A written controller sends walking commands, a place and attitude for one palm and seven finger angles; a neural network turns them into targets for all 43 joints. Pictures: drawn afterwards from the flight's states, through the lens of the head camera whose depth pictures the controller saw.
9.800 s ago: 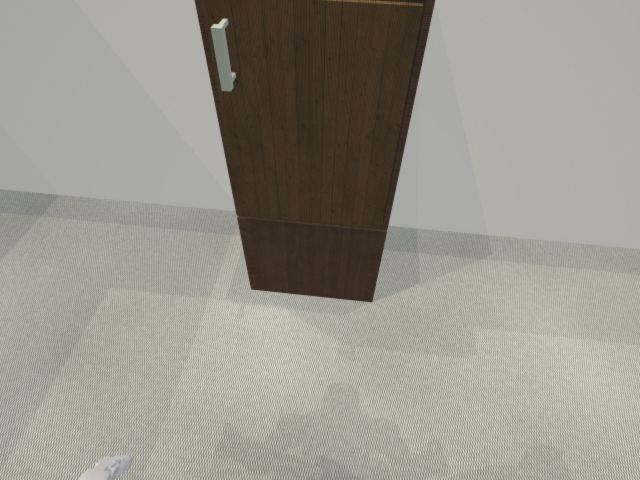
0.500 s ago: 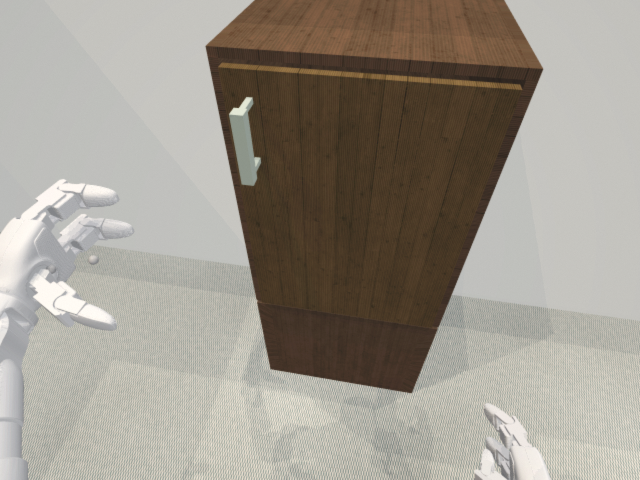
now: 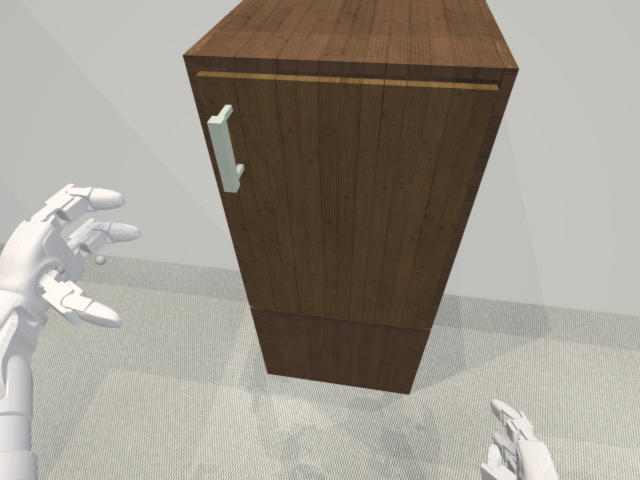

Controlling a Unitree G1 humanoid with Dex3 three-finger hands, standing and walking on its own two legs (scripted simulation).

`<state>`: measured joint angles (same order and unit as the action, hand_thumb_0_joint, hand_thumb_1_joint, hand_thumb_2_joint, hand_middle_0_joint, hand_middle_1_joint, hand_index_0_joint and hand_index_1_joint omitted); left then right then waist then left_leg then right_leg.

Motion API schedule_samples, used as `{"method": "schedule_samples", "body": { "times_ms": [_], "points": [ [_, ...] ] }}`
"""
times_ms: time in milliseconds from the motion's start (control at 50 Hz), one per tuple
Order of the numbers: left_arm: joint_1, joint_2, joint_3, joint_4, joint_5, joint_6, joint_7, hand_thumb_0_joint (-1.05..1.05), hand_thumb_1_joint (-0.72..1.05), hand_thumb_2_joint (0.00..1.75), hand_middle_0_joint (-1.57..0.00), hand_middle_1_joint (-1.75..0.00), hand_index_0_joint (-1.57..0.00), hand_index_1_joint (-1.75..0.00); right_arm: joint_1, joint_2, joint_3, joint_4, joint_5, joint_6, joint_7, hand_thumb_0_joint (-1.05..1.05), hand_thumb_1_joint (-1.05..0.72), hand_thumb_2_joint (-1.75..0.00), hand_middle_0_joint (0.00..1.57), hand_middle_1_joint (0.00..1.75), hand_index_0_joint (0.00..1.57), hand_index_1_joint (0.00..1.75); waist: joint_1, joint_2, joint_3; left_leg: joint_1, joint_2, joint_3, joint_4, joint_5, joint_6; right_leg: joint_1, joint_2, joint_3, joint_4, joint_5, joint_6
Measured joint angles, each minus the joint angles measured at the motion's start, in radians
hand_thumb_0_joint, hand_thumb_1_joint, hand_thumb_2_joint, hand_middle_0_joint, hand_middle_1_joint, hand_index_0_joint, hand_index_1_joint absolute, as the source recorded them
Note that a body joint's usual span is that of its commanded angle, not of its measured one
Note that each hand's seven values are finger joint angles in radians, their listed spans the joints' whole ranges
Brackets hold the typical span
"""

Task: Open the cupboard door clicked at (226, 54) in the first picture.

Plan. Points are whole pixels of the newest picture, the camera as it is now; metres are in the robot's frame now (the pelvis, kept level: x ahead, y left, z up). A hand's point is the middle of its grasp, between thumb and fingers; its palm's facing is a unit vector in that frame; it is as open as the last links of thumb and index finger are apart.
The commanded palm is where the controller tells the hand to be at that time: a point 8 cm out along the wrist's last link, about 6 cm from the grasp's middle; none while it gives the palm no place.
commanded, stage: raise the hand with hooked fingers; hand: left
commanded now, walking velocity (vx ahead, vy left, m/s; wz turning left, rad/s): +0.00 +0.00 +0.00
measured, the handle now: (229, 149) +0.55 +0.20 +0.14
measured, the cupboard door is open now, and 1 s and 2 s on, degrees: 0 0 0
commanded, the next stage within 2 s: move the hooked fingers beside the handle in 0.04 s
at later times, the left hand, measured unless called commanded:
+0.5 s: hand (126, 232) +0.34 +0.26 +0.16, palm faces -0.04 -1.00 -0.03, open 14.0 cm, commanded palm +0.32 +0.32 +0.16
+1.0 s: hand (150, 198) +0.41 +0.26 +0.16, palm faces -0.06 -1.00 -0.01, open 14.0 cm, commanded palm +0.39 +0.32 +0.16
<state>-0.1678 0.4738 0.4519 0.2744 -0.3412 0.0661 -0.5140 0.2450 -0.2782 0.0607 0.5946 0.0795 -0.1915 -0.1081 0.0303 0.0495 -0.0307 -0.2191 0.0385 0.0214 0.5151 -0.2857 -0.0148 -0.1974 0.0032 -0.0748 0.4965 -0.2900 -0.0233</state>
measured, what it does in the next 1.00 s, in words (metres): stands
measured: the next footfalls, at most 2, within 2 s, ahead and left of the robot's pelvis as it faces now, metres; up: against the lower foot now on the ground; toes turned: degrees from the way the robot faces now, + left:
none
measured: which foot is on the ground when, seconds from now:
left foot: down 0.00-1.00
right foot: down 0.00-1.00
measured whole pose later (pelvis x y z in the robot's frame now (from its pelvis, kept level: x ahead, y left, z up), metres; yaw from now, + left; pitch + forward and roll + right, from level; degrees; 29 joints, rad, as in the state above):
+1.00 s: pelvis +0.00 +0.02 +0.00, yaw -1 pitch +5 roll -1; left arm -0.66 0.54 0.38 0.84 -0.22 -0.04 -0.46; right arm 0.32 -0.29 0.05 0.64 0.07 -0.12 -0.11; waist -0.05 0.02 -0.04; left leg -0.35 0.02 0.04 0.56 -0.29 0.01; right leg -0.32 -0.02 -0.05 0.52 -0.28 0.00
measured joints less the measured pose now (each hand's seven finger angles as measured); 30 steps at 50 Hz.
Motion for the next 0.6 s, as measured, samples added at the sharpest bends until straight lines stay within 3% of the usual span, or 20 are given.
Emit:
{"method": "schedule_samples", "body": {
  "times_ms": [140,320,460,600],
  "points": [
    [-0.006,0.01,-0.007,0.03,0.0,0.029,-0.008,-0.01,-0.5,0.3,-0.31,-1.2,-0.3,-1.2,-0.008,0.0,0.002,-0.005,0.003,0.012,0.002,0.02,-0.9,-0.89,0.21,0.3,0.2,0.3,-0.002,0.006,-0.002,-0.004,-0.002,0.002,0.001,0.004,0.002,-0.007,-0.003,0.002,0.005,0.002,0.001],
    [-0.102,-0.005,-0.044,0.105,0.021,-0.01,0.02,-0.01,-0.5,0.3,-0.31,-1.2,-0.3,-1.2,-0.001,0.002,0.008,0.013,0.005,0.009,-0.016,0.02,-0.9,-0.89,0.21,0.3,0.2,0.3,0.0,-0.003,0.012,-0.015,-0.008,-0.009,0.009,0.013,0.006,-0.008,-0.008,-0.009,0.004,0.012,0.004],
    [-0.234,0.018,-0.067,0.246,0.06,-0.017,0.038,-0.01,-0.5,0.3,-0.31,-1.2,-0.3,-1.2,0.001,0.004,0.017,0.025,0.001,0.015,-0.019,0.02,-0.9,-0.89,0.21,0.3,0.2,0.3,-0.03,-0.011,0.019,-0.043,-0.011,-0.002,0.009,0.024,0.011,-0.04,-0.011,-0.001,0.004,0.026,0.008],
    [-0.306,0.041,-0.047,0.36,0.065,-0.05,0.033,-0.01,-0.5,0.3,-0.31,-1.2,-0.3,-1.2,0.042,-0.003,0.013,0.03,0.0,0.03,-0.009,0.02,-0.9,-0.89,0.21,0.3,0.2,0.3,-0.054,-0.02,0.0,-0.06,-0.012,0.015,0.011,0.018,0.017,-0.064,-0.012,0.016,0.009,0.025,0.014]
  ]
}}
